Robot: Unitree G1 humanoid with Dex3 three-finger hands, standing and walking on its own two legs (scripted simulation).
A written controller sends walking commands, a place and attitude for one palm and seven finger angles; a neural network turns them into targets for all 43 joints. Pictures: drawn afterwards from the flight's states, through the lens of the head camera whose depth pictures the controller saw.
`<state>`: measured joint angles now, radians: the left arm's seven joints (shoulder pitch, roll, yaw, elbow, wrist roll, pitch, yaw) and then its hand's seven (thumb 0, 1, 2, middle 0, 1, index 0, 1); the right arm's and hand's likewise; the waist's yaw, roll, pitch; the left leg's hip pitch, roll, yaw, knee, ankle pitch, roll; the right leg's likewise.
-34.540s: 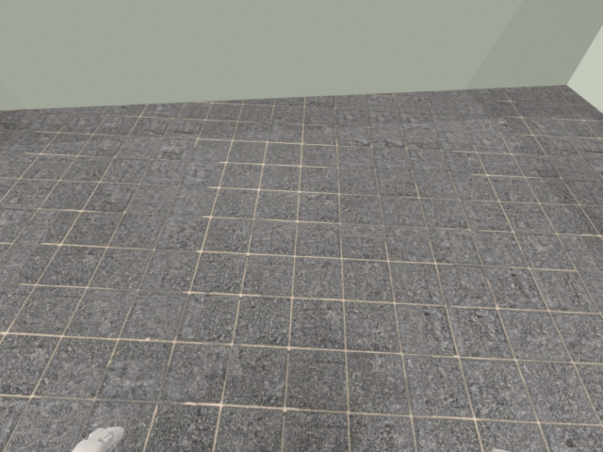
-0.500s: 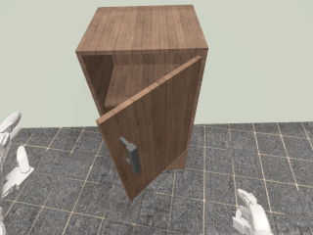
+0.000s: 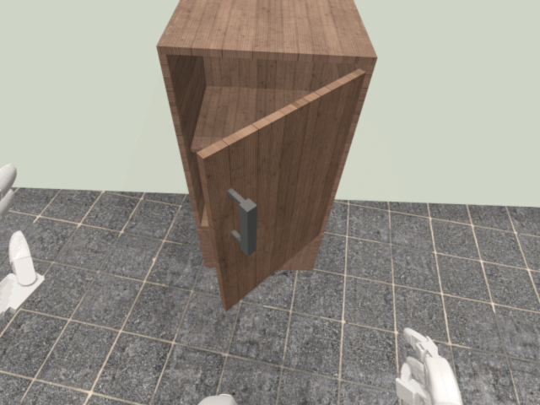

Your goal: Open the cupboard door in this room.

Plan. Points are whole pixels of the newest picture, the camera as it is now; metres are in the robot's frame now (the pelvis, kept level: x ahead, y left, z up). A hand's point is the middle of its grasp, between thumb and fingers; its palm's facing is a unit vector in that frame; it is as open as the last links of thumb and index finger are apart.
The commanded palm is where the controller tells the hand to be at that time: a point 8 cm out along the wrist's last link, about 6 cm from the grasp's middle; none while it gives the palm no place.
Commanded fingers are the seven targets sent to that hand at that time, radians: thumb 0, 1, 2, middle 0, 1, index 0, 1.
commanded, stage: step back with the hand held close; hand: left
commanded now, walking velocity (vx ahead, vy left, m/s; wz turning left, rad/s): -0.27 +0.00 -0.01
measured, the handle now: (241, 222) +0.43 +0.09 -0.03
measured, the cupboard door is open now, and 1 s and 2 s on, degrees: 44 44 44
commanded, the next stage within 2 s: stop stepping back and stand still in 0.44 s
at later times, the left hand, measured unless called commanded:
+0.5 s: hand out of the picture +0.10 +0.28 +0.16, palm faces +0.47 -0.76 -0.45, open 7.4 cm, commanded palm +0.02 +0.31 +0.19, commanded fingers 0.00 0.90 0.90 -0.20 -0.30 -0.20 -0.30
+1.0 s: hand out of the picture +0.05 +0.21 +0.18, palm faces +0.35 -0.80 -0.48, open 7.4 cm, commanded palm +0.00 +0.25 +0.19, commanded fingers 0.00 0.90 0.90 -0.20 -0.30 -0.20 -0.30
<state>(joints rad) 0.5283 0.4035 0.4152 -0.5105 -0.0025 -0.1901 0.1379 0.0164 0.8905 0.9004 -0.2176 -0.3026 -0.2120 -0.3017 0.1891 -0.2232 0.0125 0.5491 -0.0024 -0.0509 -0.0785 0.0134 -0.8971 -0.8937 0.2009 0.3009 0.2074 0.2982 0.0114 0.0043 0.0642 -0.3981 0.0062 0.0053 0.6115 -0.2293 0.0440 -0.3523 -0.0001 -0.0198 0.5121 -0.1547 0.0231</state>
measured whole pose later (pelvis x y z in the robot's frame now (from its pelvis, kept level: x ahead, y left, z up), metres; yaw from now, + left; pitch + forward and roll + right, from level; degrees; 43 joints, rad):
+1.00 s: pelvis -0.16 -0.04 +0.00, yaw -4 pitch +1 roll +0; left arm 0.62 0.47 0.42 -0.53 -0.05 -0.19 0.15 0.01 0.89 0.90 -0.22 -0.30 -0.21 -0.30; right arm 0.28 -0.24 0.01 0.68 0.00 -0.09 -0.06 0.01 -0.90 -0.89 0.20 0.30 0.21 0.30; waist -0.01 -0.04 -0.08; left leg -0.39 0.01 0.07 0.61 -0.18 0.02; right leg -0.07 0.04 0.00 0.46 -0.41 -0.05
